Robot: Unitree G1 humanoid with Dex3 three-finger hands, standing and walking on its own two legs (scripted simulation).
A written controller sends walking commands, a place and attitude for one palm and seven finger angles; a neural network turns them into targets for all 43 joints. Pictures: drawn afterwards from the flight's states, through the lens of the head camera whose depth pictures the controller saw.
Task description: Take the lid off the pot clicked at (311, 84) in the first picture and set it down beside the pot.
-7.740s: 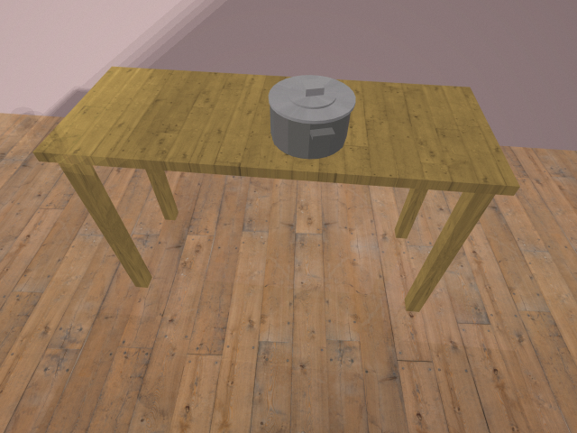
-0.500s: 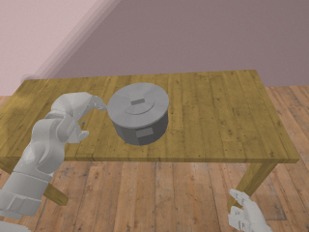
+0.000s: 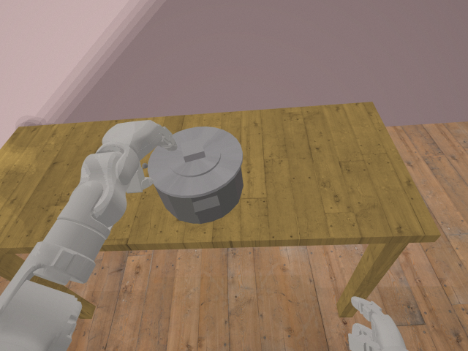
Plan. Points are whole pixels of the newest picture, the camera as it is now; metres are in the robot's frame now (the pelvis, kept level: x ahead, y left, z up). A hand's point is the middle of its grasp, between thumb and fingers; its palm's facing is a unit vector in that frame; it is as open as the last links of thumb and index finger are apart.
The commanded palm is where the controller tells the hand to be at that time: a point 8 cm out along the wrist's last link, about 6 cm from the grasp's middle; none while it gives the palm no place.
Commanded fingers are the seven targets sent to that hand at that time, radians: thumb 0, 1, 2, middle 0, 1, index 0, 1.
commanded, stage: move the open hand above the knob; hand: left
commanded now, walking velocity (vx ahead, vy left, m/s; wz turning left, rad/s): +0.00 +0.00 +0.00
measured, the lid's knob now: (192, 150) +0.50 +0.11 +0.06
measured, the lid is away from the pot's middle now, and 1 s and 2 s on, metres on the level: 0.00 0.00 0.00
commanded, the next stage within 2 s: lower the open fingers around the knob in 1.32 s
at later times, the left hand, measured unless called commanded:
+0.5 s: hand (171, 143) +0.45 +0.13 +0.13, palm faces -0.25 -0.05 -0.97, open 10.1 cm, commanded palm +0.44 +0.13 +0.20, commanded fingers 0.00 -0.29 1.41 -0.83 -0.08 -0.83 -0.08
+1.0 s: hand (184, 135) +0.47 +0.11 +0.13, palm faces -0.25 -0.06 -0.97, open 10.1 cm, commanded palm +0.45 +0.12 +0.20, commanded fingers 0.00 -0.29 1.41 -0.83 -0.08 -0.83 -0.08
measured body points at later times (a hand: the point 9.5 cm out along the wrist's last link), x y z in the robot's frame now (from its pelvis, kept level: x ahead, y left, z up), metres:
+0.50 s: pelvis +0.01 +0.01 +0.00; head +0.03 -0.03 +0.45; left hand +0.45 +0.13 +0.18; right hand +0.15 -0.23 -0.13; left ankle -0.01 +0.11 -0.74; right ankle +0.00 -0.12 -0.74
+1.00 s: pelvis +0.01 +0.01 +0.00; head +0.04 -0.03 +0.45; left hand +0.48 +0.11 +0.18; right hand +0.11 -0.24 -0.14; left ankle -0.01 +0.11 -0.74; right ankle +0.00 -0.12 -0.74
